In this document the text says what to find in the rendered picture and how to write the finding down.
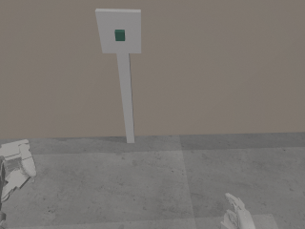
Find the button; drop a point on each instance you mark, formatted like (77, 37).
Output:
(119, 35)

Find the panel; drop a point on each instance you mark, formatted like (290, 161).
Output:
(109, 20)

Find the robot left hand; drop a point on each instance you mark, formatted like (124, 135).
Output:
(17, 159)

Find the robot right hand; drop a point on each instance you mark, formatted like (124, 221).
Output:
(241, 219)

